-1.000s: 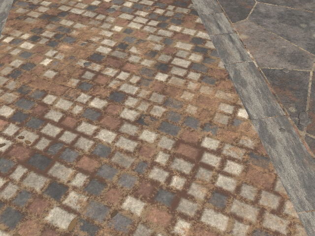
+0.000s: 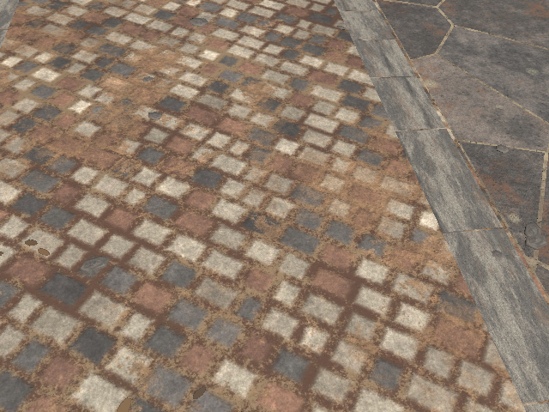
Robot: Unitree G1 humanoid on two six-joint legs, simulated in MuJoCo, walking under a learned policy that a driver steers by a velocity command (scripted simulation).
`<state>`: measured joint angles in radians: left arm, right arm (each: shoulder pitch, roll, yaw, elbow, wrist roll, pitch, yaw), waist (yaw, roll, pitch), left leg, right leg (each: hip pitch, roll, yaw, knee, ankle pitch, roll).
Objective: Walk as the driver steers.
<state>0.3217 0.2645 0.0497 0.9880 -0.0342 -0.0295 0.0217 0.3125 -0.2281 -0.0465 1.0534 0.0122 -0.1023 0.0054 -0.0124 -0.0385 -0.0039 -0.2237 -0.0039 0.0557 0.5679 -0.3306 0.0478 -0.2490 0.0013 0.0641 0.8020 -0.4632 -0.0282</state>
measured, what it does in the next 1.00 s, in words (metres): walks ahead: right foot, then left foot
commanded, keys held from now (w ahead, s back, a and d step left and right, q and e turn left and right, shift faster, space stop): w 1.00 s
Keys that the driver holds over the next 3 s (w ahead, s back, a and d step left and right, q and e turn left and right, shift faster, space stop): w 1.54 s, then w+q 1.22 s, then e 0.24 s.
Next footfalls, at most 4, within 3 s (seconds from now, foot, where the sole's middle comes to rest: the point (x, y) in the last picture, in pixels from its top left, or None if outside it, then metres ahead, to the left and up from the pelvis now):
0.42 right None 0.39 -0.12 -0.77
0.96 left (221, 347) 0.70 0.12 -0.77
1.52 right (304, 253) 1.01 -0.11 -0.77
2.08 left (220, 187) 1.28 0.16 -0.77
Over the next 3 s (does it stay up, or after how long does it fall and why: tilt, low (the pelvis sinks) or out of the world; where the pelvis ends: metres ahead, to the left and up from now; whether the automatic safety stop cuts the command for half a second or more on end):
stays up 1.58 0.23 0.00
